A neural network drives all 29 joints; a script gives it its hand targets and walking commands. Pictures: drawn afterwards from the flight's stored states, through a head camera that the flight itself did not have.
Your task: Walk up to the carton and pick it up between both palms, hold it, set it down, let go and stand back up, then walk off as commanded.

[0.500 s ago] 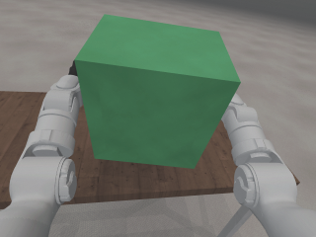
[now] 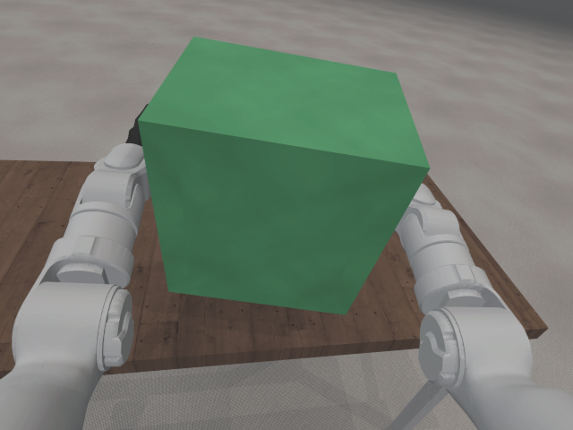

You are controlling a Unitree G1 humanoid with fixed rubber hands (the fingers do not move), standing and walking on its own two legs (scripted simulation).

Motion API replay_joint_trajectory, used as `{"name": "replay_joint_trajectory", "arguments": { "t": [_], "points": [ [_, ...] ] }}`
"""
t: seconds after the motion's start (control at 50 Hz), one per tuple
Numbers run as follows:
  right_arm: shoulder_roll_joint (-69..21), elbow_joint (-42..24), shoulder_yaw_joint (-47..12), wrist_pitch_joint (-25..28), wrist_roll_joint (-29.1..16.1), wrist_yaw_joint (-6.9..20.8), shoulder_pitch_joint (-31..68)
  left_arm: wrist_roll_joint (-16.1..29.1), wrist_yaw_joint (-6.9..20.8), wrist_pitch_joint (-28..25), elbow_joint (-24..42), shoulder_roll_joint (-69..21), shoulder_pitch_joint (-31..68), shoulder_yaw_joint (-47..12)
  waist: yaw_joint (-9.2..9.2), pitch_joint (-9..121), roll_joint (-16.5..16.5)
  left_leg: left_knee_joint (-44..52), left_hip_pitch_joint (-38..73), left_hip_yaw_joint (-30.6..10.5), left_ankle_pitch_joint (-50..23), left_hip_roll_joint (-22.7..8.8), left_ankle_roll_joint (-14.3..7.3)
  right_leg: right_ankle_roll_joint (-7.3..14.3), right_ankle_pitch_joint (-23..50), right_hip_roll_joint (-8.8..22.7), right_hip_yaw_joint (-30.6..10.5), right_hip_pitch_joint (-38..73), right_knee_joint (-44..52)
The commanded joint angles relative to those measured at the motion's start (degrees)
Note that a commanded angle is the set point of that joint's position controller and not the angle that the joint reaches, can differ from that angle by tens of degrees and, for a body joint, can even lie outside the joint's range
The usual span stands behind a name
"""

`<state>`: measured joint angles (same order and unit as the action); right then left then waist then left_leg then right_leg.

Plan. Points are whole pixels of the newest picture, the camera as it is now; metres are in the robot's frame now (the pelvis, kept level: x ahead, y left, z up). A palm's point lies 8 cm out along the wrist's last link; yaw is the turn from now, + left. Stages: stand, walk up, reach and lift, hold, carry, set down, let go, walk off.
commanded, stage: set down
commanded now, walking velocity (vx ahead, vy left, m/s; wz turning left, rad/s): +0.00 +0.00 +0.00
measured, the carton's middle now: (276, 188) +0.41 -0.02 +0.18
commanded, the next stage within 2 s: none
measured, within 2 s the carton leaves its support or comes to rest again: neither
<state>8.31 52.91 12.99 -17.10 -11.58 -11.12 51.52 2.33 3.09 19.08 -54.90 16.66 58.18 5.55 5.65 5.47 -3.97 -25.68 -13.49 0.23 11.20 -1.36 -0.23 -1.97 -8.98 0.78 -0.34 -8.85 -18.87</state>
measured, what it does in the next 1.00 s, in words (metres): stands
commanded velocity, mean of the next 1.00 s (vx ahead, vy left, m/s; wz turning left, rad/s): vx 0.00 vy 0.00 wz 0.00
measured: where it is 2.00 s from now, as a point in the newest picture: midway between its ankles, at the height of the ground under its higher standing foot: outside the picture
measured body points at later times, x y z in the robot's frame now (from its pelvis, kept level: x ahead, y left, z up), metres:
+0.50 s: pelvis +0.00 +0.00 +0.00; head -0.03 +0.04 +0.45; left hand +0.46 +0.16 +0.19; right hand +0.40 -0.21 +0.17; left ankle +0.03 +0.11 -0.74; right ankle +0.01 -0.15 -0.74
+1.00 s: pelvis +0.02 +0.00 +0.00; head +0.01 +0.05 +0.45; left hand +0.49 +0.15 +0.16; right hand +0.41 -0.21 +0.14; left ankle +0.03 +0.11 -0.74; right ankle +0.01 -0.15 -0.74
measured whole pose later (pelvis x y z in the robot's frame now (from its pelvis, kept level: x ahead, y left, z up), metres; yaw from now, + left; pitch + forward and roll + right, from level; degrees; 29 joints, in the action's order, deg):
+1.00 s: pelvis +0.02 +0.00 +0.00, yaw +0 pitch +1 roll -2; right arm 1.7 52.2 20.7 -12.6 -2.0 -10.9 46.0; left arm 3.9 6.9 5.9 -73.9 18.3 62.0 3.0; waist 8.1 4.7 -4.3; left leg -25.7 -13.9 0.2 12.9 -1.4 -0.2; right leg -2.0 -10.1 0.8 -0.4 -8.8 -17.9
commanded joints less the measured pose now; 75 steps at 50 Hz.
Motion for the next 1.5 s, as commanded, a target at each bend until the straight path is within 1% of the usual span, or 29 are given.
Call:
{"name": "replay_joint_trajectory", "arguments": {
  "t": [0.0,0.08,0.16,0.18,0.2,0.3,0.32,0.34,0.36,0.52,0.58,0.6,0.66,0.72,0.8,0.84,0.86,0.98,1.0,1.08,1.14,1.16,1.2,1.22,1.28,1.38,1.4,1.42,1.48],
  "points": [
    [-34.7,-25.21,-12.98,5.6,2.11,6.42,59.51,6.64,9.6,-6.58,16.16,-38.52,53.13,-13.93,7.13,31.1,9.17,6.27,17.37,1.02,-12.58,3.89,3.21,1.23,18.54,-2.32,0.76,9.92,2.77],
    [-34.14,-22.75,-11.34,4.95,4.15,6.23,56.9,4.96,10.76,-7.01,9.7,-35.56,49.24,-10.42,6.79,26.41,7.28,7.94,13.78,1.78,-8.57,4.09,2.25,0.62,18.04,-1.65,0.23,11.32,3.21],
    [-36.03,-22.24,-11.48,5.69,4.9,6.56,56.62,6.48,10.39,-9.41,11.64,-37.16,53.44,-12.46,7.57,28.9,9.2,7.82,14.39,1.51,-8.05,3.89,2.69,0.74,17.34,-1.91,0.71,10.39,2.69],
    [-36.02,-21.78,-10.92,5.28,5.86,6.61,56.29,6.04,10.53,-9.29,9.29,-36.05,52.2,-11.44,7.34,27.8,7.39,8.17,13.32,1.57,-6.56,3.94,2.26,0.66,15.99,-1.81,0.69,10.22,2.91],
    [-35.63,-21.28,-9.76,5.46,6.42,6.68,56.34,5.8,10.66,-9.77,8.74,-35.87,53.15,-11.2,8.06,27.52,7.75,8.29,13.09,1.39,-6.27,3.98,2.43,0.67,16.18,-1.83,1.0,9.88,3.1],
    [-36.01,-20.5,-8.7,6.05,7.84,6.97,56.43,4.79,11.28,-11.25,4.66,-35.02,52.86,-9.66,7.3,26.45,8.74,8.83,12.22,1.74,-3.72,3.54,2.17,0.9,14.1,-1.61,0.62,10.06,2.9],
    [-36.16,-18.11,-7.49,5.7,8.42,7.16,54.89,4.03,11.32,-11.39,4.12,-33.62,53.55,-8.4,6.94,26.32,8.48,8.92,11.91,2.03,-3.61,3.63,2.1,0.72,14.07,-1.4,0.83,9.88,2.94],
    [-35.26,-18.33,-7.34,6.02,8.72,7.29,54.77,4.11,11.25,-11.66,3.92,-34.72,53.53,-9.08,8.05,25.14,9.02,9.1,12.15,1.85,-3.54,3.59,2.39,0.73,13.73,-1.41,0.66,9.71,2.77],
    [-36.58,-19.61,-8.28,6.26,8.93,7.21,55.58,4.39,11.51,-11.93,3.2,-34.25,52.91,-8.73,6.81,27.17,7.84,8.79,11.67,2.16,-4.45,3.74,1.91,0.72,15.37,-1.34,0.75,10.08,2.56],
    [-36.89,-17.99,-6.62,7.44,11.53,7.23,53.04,3.63,12.04,-13.97,-0.56,-34.65,53.1,-8.27,8.31,27.23,9.23,7.97,10.11,2.12,-6.39,3.74,2.41,0.67,17.76,-1.33,0.89,10.24,1.82],
    [-37.17,-19.46,-7.39,7.83,11.33,6.75,52.14,4.1,12.57,-14.55,-0.18,-34.47,51.99,-8.75,8.07,28.27,8.83,7.24,10.37,2.29,-7.66,3.74,2.32,0.41,20.07,-1.07,0.56,11.65,1.51],
    [-37.94,-20.33,-7.25,8.04,11.5,6.58,53.06,5.05,12.45,-14.91,0.23,-35.32,53.0,-10.09,9.22,29.98,8.75,7.02,9.79,2.03,-8.38,3.77,2.47,0.46,21.81,-1.03,0.93,11.7,1.1],
    [-38.71,-21.61,-8.49,8.67,11.12,6.73,53.33,5.46,12.53,-15.78,0.0,-36.09,52.3,-10.64,8.55,30.32,9.52,6.48,9.74,1.99,-9.49,3.56,2.49,0.47,21.72,-1.2,0.79,10.88,0.95],
    [-38.49,-20.33,-6.87,8.65,12.52,6.56,51.41,5.0,12.78,-16.31,-1.1,-35.86,52.57,-9.85,9.83,30.19,8.93,6.05,8.97,2.09,-9.16,3.9,2.79,0.3,22.46,-0.79,0.75,11.48,0.61],
    [-40.31,-23.01,-9.87,9.4,11.56,6.45,51.36,4.3,12.93,-17.12,-2.36,-35.75,50.51,-9.02,7.98,31.28,8.39,5.55,7.95,2.23,-12.06,4.04,2.48,0.01,26.81,-0.61,0.35,12.2,-0.32],
    [-39.76,-23.16,-8.79,9.53,11.66,6.43,51.53,4.97,13.04,-17.34,-1.85,-36.22,51.71,-10.49,9.36,33.31,9.62,5.19,7.38,2.02,-11.46,4.04,2.78,0.15,26.84,-0.64,0.58,12.65,-0.51],
    [-40.63,-23.41,-9.97,9.54,11.33,6.25,51.04,4.5,13.11,-17.77,-1.75,-35.71,51.01,-9.5,8.38,33.16,9.92,5.05,6.73,2.19,-12.06,4.05,2.57,0.01,28.61,-0.24,-0.01,13.77,-0.7],
    [-39.79,-22.71,-10.34,9.59,11.4,6.64,48.57,2.77,13.24,-17.94,-3.69,-34.41,48.74,-7.24,7.86,31.1,9.4,5.08,6.66,2.28,-12.44,4.21,2.21,-0.24,30.52,-0.18,0.1,13.57,-1.36],
    [-40.33,-25.22,-11.32,10.53,10.89,6.26,50.84,5.04,13.24,-18.51,-2.26,-35.87,50.13,-10.01,8.64,33.82,9.31,4.18,7.39,1.89,-14.86,3.93,2.65,-0.33,33.04,-0.38,0.36,13.81,-1.81],
    [-40.29,-23.35,-10.23,10.34,11.61,6.45,49.11,3.11,13.39,-18.62,-3.68,-35.03,49.39,-8.09,8.37,32.43,9.6,4.56,7.43,1.98,-13.82,3.84,2.73,-0.44,30.45,-0.36,0.38,12.79,-1.62],
    [-39.54,-23.88,-9.66,11.19,11.76,6.29,48.83,4.04,13.59,-18.61,-3.63,-37.01,48.28,-10.28,9.92,32.92,11.2,4.22,8.28,1.62,-14.89,4.02,3.18,0.03,30.48,-0.7,0.81,12.36,-1.34],
    [-39.69,-24.23,-10.27,10.89,11.94,6.16,48.29,3.1,13.72,-18.35,-4.77,-36.44,46.5,-8.5,8.99,31.37,10.15,4.28,8.0,1.7,-15.21,4.11,2.91,-0.23,31.12,-0.44,0.37,12.87,-1.07],
    [-40.48,-25.18,-10.85,11.02,12.07,5.81,47.99,4.17,13.91,-18.71,-3.99,-36.76,47.26,-10.08,9.92,33.72,9.25,4.05,7.15,1.89,-15.47,4.2,2.83,-0.49,33.93,-0.56,0.28,13.8,-1.83],
    [-40.71,-25.23,-11.71,11.43,11.83,6.03,47.77,4.29,13.82,-19.31,-2.86,-36.65,47.46,-10.04,9.27,34.34,9.94,3.41,8.09,1.68,-17.58,4.18,3.14,-0.61,35.53,-0.36,0.42,14.46,-2.31],
    [-40.52,-23.88,-10.46,11.3,12.63,6.27,46.97,2.47,13.8,-19.37,-4.29,-35.96,45.98,-7.93,8.66,32.1,9.66,4.14,7.84,1.87,-15.31,3.84,2.88,-0.66,33.35,-0.14,0.02,13.61,-1.76],
    [-38.66,-23.29,-7.93,12.15,14.26,6.33,46.56,2.07,14.26,-19.1,-6.27,-36.15,45.19,-7.62,9.75,29.3,10.35,4.57,8.1,1.62,-13.84,3.56,3.14,0.09,27.32,-0.9,1.15,11.54,-0.71],
    [-38.79,-24.3,-7.99,12.32,14.58,6.15,46.87,2.52,14.32,-19.35,-6.98,-36.33,45.48,-7.65,9.6,30.96,8.75,4.49,8.21,1.72,-14.25,3.55,3.0,0.02,28.89,-0.91,0.98,12.21,-0.86],
    [-38.93,-22.97,-8.02,11.99,14.63,6.31,45.54,1.51,14.51,-19.49,-6.32,-35.14,44.52,-7.1,9.05,28.68,10.41,4.65,7.27,2.19,-12.67,3.9,2.79,-0.14,28.12,-0.34,0.56,12.63,-0.75],
    [-39.27,-23.91,-8.35,12.55,14.6,6.38,45.84,1.02,14.75,-19.69,-7.28,-34.85,44.85,-5.99,8.18,29.15,9.34,4.62,6.46,2.43,-11.9,3.79,2.39,-0.13,28.48,-0.3,0.48,13.0,-1.31]
  ]
}}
